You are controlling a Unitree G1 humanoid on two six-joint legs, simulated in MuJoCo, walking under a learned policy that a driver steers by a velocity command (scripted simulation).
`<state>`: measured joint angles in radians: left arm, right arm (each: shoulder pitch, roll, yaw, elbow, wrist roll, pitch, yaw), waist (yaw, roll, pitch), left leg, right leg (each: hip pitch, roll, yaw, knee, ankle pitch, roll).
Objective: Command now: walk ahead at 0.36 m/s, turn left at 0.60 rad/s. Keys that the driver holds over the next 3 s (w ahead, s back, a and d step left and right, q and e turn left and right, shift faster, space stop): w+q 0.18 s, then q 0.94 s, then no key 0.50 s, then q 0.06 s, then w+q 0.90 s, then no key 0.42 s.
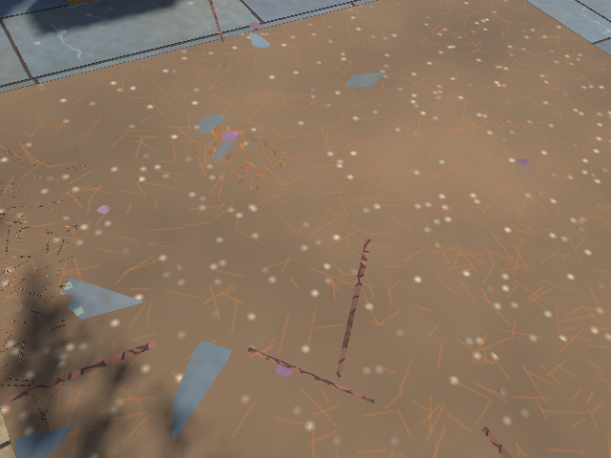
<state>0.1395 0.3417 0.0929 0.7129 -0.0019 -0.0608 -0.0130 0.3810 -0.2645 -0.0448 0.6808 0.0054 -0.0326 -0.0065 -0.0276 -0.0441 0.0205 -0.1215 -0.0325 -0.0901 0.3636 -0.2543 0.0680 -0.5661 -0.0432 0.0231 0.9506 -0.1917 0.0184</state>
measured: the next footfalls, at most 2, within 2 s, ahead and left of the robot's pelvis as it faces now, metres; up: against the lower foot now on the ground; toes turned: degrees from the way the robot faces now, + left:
right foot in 0.30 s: +0.32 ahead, -0.12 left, +0.00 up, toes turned +13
left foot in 0.74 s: +0.29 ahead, +0.15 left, +0.00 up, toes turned +28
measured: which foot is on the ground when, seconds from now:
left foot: down 0.00-0.30, up 0.32-0.72, down 0.74-1.00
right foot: up 0.00-0.28, down 0.30-0.74, up 0.76-1.00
